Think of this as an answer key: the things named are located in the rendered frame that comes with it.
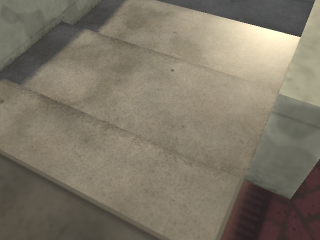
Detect stairs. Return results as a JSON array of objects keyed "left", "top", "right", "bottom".
[{"left": 0, "top": 0, "right": 315, "bottom": 180}]

